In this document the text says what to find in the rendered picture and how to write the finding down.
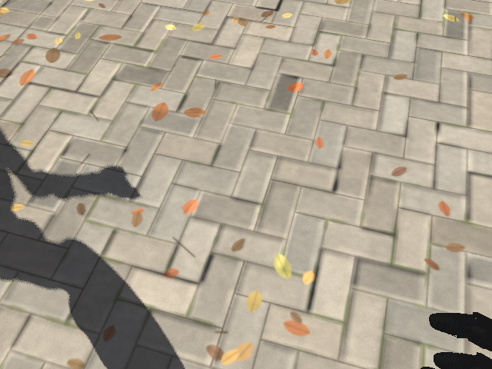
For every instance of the robot right hand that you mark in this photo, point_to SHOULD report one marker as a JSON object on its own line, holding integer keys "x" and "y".
{"x": 476, "y": 327}

